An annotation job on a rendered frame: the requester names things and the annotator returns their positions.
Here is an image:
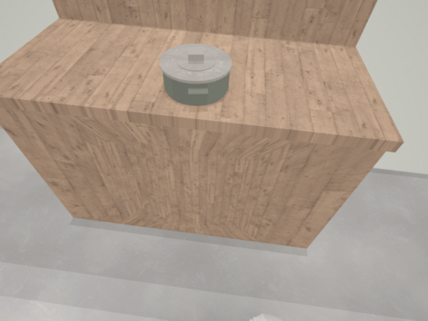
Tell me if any lid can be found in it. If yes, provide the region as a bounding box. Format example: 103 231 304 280
159 43 232 84

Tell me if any knob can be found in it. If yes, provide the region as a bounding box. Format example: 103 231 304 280
188 47 204 61

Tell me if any pot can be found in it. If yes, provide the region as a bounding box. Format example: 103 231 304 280
163 72 230 106

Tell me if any table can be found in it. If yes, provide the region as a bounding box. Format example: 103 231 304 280
0 0 404 249

